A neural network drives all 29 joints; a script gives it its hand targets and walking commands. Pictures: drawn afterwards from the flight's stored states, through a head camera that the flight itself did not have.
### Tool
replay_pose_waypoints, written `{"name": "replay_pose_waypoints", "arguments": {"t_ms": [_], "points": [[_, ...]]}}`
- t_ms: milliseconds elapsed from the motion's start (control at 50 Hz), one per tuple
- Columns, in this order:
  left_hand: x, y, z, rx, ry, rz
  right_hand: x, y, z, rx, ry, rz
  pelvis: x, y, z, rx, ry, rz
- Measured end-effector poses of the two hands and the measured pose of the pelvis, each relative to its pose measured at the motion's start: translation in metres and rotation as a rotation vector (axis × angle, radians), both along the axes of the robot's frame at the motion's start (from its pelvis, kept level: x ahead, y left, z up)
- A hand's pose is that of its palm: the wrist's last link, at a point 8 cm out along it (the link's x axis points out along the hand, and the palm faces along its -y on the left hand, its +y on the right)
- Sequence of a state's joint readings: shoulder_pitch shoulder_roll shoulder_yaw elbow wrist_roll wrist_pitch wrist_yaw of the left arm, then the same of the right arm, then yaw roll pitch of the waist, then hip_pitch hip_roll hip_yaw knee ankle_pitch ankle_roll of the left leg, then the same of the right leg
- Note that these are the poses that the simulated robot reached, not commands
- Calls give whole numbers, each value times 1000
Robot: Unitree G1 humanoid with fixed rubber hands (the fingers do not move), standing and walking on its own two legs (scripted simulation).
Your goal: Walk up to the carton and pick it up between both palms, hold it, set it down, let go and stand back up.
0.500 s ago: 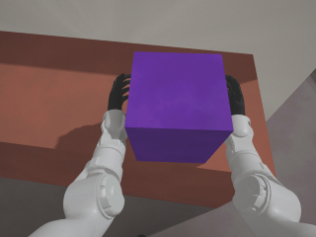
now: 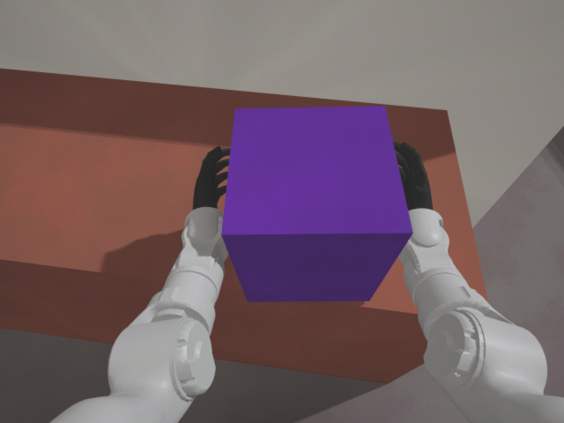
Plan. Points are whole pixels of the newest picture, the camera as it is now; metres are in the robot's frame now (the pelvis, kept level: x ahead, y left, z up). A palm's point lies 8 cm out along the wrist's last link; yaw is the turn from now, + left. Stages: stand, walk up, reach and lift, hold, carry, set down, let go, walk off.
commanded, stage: reach and lift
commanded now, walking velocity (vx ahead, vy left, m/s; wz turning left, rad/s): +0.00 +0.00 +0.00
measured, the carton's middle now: (308, 214) +0.43 +0.00 +0.02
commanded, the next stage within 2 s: none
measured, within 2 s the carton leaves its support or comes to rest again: neither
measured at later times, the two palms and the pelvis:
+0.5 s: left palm (189, 186) +0.40 +0.16 +0.11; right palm (425, 182) +0.41 -0.14 +0.13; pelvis -0.01 +0.00 +0.00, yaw +1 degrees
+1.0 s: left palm (164, 192) +0.36 +0.18 +0.15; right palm (433, 194) +0.36 -0.12 +0.16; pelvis -0.03 +0.01 +0.01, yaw +1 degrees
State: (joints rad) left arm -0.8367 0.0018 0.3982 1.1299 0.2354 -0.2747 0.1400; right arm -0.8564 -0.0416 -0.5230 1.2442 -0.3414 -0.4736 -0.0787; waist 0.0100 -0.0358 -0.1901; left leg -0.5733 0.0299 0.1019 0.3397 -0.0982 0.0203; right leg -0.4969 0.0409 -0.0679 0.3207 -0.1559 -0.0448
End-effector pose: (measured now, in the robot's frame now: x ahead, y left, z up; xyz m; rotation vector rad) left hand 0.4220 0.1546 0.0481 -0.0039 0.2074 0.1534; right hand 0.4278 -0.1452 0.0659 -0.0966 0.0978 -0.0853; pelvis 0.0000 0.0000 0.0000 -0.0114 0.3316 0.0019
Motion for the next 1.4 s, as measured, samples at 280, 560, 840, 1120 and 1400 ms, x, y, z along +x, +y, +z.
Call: {"name": "replay_pose_waypoints", "arguments": {"t_ms": [280, 560, 840, 1120, 1400], "points": [[-12, 0, 14, 7, 17, 10, -8, 1, 16, 14, 15, 9, -2, -3, 0, -3, -53, 8], [-28, 13, 78, 18, -16, 9, -25, 14, 76, 61, -17, -1, -17, -4, 5, 5, -224, 21], [-52, 22, 104, 14, 12, -10, -52, 21, 102, 63, 13, -11, -28, 4, 8, 8, -381, 22], [-70, 25, 101, 48, 46, -12, -70, 24, 91, 82, 43, -12, -40, 14, 6, 0, -401, 24], [-72, 32, 126, 74, 29, 8, -67, 32, 112, 87, 26, 5, -37, 19, 6, -1, -414, 38]]}}
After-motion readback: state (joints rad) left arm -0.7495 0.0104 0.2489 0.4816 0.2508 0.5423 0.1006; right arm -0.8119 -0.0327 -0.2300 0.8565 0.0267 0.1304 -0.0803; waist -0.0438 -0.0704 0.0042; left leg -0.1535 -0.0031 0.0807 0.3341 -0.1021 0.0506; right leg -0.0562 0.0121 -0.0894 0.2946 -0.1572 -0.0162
